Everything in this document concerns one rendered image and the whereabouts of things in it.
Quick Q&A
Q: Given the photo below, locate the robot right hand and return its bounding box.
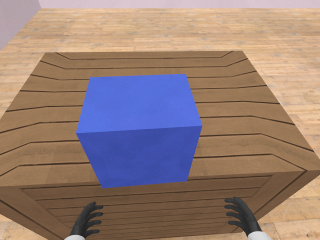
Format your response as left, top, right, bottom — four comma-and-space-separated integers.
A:
224, 196, 262, 237

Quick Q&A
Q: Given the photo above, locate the carton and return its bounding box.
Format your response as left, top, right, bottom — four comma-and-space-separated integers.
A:
76, 74, 203, 189

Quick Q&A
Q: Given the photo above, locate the robot left hand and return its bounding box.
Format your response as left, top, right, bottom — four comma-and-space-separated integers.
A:
69, 201, 103, 239

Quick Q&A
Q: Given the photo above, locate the pedestal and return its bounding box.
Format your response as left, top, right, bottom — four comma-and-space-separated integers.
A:
0, 50, 320, 240

